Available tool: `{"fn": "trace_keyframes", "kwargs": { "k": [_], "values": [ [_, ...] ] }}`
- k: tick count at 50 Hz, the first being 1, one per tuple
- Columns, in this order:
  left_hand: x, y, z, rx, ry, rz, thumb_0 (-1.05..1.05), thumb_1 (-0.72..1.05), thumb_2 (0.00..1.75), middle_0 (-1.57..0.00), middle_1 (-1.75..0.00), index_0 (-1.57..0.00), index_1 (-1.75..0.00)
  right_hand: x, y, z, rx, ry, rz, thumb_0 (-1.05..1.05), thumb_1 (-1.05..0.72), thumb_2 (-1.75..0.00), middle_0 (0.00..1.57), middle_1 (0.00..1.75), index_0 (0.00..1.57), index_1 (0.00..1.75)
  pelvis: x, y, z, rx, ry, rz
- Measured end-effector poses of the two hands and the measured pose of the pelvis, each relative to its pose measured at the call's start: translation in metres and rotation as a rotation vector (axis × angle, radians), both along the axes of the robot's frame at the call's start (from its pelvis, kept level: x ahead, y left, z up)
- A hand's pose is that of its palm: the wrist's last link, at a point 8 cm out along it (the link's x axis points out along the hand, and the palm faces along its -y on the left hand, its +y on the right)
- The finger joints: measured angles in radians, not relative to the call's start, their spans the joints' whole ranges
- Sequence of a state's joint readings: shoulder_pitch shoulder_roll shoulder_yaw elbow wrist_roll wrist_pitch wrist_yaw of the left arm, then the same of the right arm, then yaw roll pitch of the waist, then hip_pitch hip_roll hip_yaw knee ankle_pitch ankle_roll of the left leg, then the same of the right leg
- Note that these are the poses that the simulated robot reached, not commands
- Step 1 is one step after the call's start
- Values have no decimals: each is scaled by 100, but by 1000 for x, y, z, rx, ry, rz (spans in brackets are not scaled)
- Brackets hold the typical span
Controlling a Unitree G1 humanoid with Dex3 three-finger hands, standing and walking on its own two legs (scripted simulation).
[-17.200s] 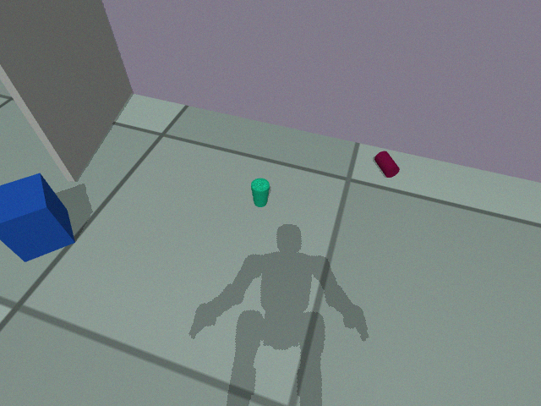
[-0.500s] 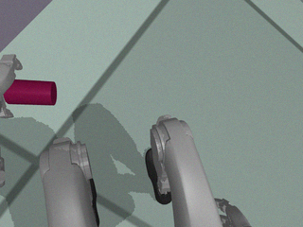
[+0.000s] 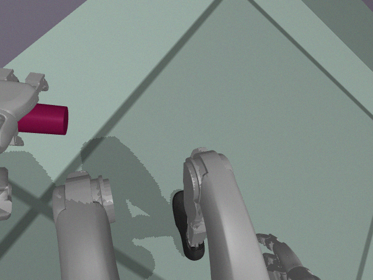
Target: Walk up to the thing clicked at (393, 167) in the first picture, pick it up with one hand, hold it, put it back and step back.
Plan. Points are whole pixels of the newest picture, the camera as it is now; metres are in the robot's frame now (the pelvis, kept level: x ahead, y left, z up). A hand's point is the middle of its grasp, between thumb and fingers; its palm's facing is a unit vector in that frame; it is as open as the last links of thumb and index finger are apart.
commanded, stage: rest palm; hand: left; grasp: from above
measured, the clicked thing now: (39, 118) +0.49 +0.25 -0.29
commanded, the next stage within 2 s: close in 1.42 s
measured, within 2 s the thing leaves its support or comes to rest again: neither
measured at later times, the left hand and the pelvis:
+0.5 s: hand (31, 111) +0.49 +0.25 -0.24, palm faces -0.46 +0.01 -0.89, open 13.9 cm; pelvis +0.02 -0.01 -0.03, yaw -2 degrees
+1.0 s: hand (37, 124) +0.46 +0.24 -0.25, palm faces -0.46 +0.01 -0.89, open 13.7 cm; pelvis +0.01 +0.00 -0.03, yaw -4 degrees
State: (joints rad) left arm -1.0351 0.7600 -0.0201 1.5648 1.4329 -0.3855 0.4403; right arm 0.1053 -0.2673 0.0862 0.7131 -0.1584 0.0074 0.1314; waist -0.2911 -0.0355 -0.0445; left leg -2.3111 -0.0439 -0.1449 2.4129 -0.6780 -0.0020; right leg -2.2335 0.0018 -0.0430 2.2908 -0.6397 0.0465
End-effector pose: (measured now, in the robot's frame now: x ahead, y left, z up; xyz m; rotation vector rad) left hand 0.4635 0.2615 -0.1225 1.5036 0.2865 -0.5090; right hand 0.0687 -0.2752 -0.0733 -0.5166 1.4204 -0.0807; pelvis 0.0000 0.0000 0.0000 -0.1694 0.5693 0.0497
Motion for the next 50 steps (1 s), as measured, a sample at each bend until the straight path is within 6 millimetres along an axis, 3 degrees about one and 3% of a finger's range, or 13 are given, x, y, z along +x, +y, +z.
{"fn": "trace_keyframes", "kwargs": {
  "k": [8,14,24,32,39,50],
  "values": [
    [-3,-3,-37,24,-1,4,0,-44,95,-8,-100,-10,-97,-48,8,-15,23,93,-40,0,-91,-90,20,30,20,30,-1,-2,-19,-2,-17,-13],
    [6,-8,-49,31,-25,16,0,-44,95,-8,-99,-10,-96,-64,12,-20,44,141,-50,0,-90,-90,20,30,21,30,5,-3,-25,-1,-7,-23],
    [32,-11,-57,36,-39,72,0,-44,97,-8,-99,-9,-96,-44,6,-22,64,117,1,0,-90,-90,20,30,20,30,16,-6,-29,-8,-2,-37],
    [17,-1,-71,28,20,110,0,-45,98,-8,-98,-9,-97,-23,-2,-22,62,100,62,0,-91,-90,20,30,20,30,15,-7,-28,-12,-16,-35],
    [5,5,-75,-2,28,83,0,-45,100,-9,-99,-10,-97,-18,-13,-17,23,120,106,0,-91,-90,20,30,20,30,11,-8,-30,-13,-45,-37],
    [4,-17,-74,-12,-33,-23,0,-44,99,-9,-99,-10,-98,-22,-3,-11,17,111,119,0,-91,-90,20,30,20,30,11,-2,-29,-36,-52,-48]
  ]
}}
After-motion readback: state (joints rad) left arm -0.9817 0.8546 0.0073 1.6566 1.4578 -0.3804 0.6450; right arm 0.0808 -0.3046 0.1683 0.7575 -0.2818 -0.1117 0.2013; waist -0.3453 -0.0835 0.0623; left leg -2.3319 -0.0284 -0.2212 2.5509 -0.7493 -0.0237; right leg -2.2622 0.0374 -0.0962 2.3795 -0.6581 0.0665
